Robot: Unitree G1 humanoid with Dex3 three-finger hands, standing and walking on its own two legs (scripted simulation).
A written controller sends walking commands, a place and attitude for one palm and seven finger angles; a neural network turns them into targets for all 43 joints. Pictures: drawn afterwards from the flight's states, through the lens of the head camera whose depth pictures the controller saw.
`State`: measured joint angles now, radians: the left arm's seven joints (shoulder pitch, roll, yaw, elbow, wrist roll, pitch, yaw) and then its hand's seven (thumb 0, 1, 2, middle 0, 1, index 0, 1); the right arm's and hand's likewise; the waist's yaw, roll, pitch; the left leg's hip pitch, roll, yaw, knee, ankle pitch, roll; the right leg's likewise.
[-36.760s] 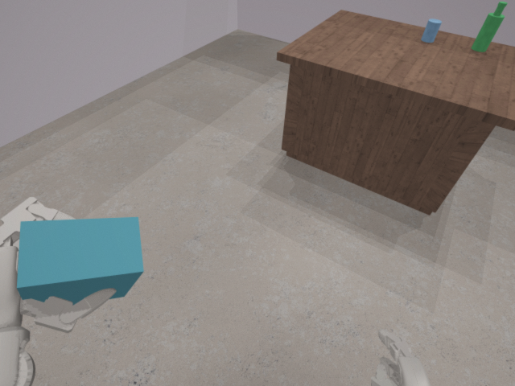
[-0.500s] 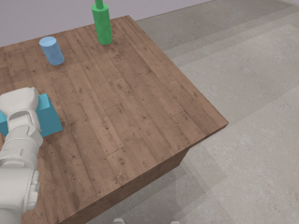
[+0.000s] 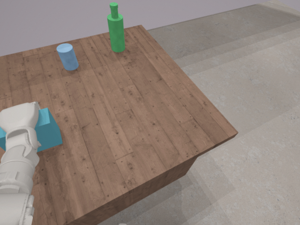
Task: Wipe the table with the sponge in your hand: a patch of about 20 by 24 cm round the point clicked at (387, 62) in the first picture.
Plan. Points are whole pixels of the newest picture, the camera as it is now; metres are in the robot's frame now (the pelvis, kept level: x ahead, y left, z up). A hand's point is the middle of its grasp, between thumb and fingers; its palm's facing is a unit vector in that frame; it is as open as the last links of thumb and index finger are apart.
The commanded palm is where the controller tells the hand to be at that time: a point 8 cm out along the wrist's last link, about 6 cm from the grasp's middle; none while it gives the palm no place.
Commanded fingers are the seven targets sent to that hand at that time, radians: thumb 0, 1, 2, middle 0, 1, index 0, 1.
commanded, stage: wipe back along the first lane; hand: left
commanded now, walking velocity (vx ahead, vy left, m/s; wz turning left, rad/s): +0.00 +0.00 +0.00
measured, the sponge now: (33, 136) +0.36 +0.36 -0.04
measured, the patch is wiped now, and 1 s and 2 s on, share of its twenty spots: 1.00 1.00 1.00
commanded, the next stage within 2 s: lift the sponge slowly off the table in 1.42 s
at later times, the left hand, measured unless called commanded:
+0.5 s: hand (30, 142) +0.33 +0.34 +0.00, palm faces -0.04 -0.02 -1.00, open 10.0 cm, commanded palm +0.28 +0.31 +0.02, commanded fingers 0.00 0.10 1.30 -1.20 -1.60 -1.20 -1.60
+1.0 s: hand (35, 155) +0.29 +0.31 +0.00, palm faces -0.05 -0.03 -1.00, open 10.1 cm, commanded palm +0.24 +0.28 +0.03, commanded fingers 0.00 0.10 1.30 -1.20 -1.60 -1.20 -1.60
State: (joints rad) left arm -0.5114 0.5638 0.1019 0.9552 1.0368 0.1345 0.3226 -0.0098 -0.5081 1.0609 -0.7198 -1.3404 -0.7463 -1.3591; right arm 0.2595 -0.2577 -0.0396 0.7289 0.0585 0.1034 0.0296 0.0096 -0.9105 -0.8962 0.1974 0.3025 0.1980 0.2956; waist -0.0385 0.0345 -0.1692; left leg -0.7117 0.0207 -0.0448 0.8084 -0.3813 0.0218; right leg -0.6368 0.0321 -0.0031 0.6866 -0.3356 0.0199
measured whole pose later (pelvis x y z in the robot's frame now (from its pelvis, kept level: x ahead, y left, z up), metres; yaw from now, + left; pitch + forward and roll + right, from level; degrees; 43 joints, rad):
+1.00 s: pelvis +0.00 +0.00 +0.01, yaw +2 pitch +10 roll -3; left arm -0.17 0.38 -0.07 0.53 1.00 0.36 0.33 -0.01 -0.48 1.06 -0.68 -1.36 -0.71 -1.38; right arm 0.15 -0.24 -0.01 0.67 0.07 0.11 0.00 0.01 -0.91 -0.90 0.20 0.30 0.20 0.30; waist 0.04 0.05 -0.16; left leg -0.57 0.00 -0.05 0.77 -0.38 0.02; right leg -0.50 0.01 -0.01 0.68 -0.36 0.02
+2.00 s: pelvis +0.00 -0.01 +0.01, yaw +1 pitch +5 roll -2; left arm 0.08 0.35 -0.09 0.29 0.97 0.33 0.30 -0.01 -0.48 1.06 -0.68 -1.36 -0.71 -1.38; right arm 0.11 -0.23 -0.02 0.68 0.06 0.05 -0.03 0.02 -0.91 -0.90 0.20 0.30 0.20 0.30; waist 0.07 0.07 -0.11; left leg -0.44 0.01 -0.04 0.70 -0.35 0.01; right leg -0.39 0.01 0.00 0.64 -0.34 0.00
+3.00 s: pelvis -0.01 -0.02 +0.03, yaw +1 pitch -1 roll -1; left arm 0.04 0.38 -0.10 0.16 0.95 0.34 0.15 -0.01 -0.50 1.06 -0.71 -1.34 -0.74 -1.36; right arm 0.05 -0.24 0.01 0.72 0.05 0.01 -0.06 0.02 -0.91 -0.90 0.20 0.30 0.20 0.30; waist 0.11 0.08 -0.05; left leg -0.24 0.01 -0.04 0.51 -0.26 0.00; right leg -0.20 0.01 0.00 0.47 -0.26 -0.01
